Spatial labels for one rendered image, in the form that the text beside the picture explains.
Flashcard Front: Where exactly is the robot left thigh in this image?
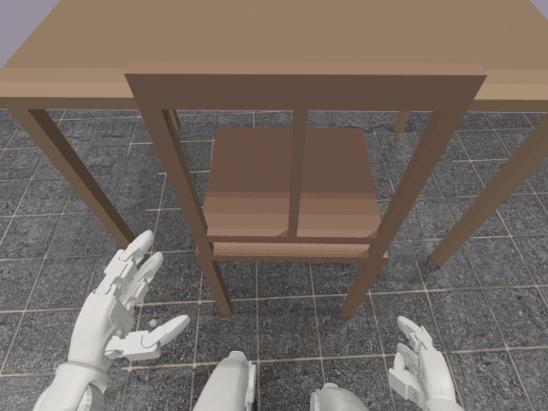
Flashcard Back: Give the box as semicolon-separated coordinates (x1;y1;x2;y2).
193;357;256;411

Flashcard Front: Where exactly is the robot thigh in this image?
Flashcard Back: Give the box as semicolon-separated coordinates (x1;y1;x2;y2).
310;387;369;411
193;357;256;411

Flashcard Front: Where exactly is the table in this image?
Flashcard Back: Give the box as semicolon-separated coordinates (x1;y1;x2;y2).
0;0;548;265

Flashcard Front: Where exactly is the left robot forearm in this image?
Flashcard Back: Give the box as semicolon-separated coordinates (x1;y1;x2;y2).
33;361;110;411

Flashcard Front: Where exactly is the left robot hand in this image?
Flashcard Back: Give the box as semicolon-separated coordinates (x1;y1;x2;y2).
68;230;190;372

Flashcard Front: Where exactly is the robot right thigh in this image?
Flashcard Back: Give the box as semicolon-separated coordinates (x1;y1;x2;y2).
310;387;369;411

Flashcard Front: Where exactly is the right robot hand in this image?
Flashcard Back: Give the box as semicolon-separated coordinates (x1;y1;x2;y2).
389;316;456;411

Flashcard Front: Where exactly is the chair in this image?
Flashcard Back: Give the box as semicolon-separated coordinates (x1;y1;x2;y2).
124;63;487;319

